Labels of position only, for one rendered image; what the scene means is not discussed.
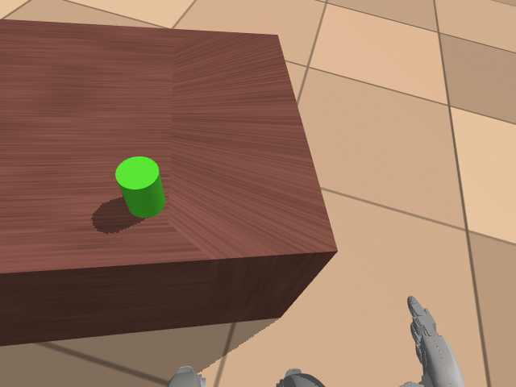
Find can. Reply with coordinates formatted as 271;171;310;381
115;156;165;218

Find right robot hand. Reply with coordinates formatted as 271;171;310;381
399;296;466;387

